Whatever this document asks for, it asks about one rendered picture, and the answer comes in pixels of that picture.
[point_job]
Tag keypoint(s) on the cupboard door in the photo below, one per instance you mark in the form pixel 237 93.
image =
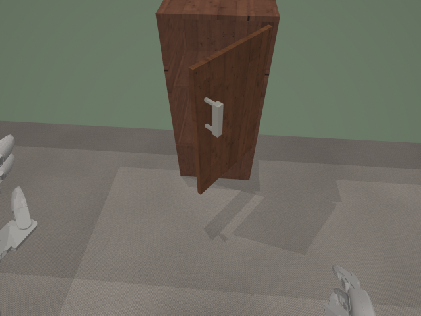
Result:
pixel 233 76

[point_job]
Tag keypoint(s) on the handle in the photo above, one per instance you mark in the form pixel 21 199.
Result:
pixel 217 117

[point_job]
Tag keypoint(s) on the left robot hand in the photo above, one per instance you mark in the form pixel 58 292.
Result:
pixel 14 233

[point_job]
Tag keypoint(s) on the right robot hand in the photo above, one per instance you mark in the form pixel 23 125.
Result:
pixel 356 301

